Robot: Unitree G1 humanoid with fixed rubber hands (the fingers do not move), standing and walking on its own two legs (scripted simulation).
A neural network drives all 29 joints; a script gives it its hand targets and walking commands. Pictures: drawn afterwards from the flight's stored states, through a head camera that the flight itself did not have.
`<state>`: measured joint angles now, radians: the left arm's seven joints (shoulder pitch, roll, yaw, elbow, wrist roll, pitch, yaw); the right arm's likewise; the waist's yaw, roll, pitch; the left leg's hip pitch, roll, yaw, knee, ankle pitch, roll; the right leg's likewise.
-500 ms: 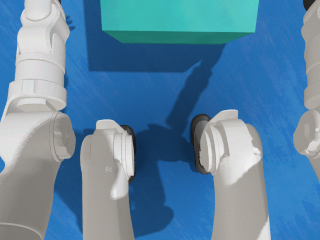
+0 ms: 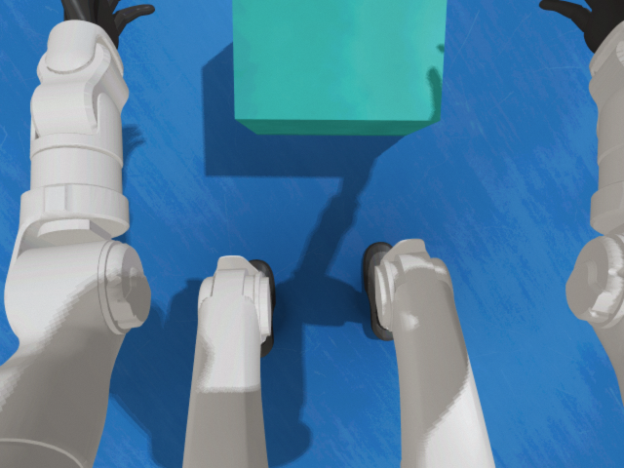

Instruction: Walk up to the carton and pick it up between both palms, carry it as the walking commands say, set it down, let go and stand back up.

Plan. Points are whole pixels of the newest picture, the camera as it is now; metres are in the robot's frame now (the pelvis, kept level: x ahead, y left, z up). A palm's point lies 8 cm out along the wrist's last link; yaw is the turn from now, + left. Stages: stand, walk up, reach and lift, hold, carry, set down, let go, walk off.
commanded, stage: set down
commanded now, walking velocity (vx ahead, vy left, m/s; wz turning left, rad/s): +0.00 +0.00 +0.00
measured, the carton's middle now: (334, 64) +0.57 -0.07 -0.39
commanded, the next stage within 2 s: let go in 0.64 s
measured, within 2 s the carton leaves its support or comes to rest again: neither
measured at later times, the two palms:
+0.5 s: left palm out of the picture +0.56 +0.18 +0.04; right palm out of the picture +0.50 -0.32 +0.05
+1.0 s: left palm out of the picture +0.46 +0.19 +0.09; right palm out of the picture +0.42 -0.30 +0.10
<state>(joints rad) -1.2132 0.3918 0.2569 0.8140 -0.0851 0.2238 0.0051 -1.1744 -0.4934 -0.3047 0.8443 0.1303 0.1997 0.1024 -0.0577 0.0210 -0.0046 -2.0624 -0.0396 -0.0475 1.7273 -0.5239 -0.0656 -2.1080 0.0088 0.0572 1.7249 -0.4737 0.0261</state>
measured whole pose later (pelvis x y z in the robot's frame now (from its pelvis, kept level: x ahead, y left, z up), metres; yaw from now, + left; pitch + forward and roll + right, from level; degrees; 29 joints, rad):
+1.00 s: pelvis +0.06 -0.01 +0.20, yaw -1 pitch +39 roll +2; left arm -0.54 0.23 0.23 0.51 0.04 0.18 -0.02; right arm -0.53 -0.35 -0.27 0.56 0.01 0.15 0.16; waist -0.04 0.00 -0.06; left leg -1.25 -0.01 -0.05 0.89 -0.31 -0.05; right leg -1.30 0.00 0.03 0.91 -0.28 0.01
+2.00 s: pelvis +0.11 +0.00 +0.28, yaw -2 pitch -3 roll +0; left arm 0.21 0.25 0.02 0.51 0.03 0.10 -0.04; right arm 0.20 -0.25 -0.04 0.49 -0.03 0.11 0.03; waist 0.01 0.01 0.09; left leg -0.10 0.01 -0.05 0.45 -0.29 -0.03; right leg -0.13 -0.01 0.02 0.45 -0.26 0.02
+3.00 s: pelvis +0.11 +0.00 +0.28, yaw -1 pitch -2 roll +0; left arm 0.14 0.37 0.01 0.97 0.03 0.01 0.01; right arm 0.17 -0.38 0.00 0.92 -0.03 0.00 -0.02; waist 0.01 0.01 0.03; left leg -0.10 0.01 -0.06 0.39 -0.25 -0.02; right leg -0.12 -0.02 0.01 0.39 -0.22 0.02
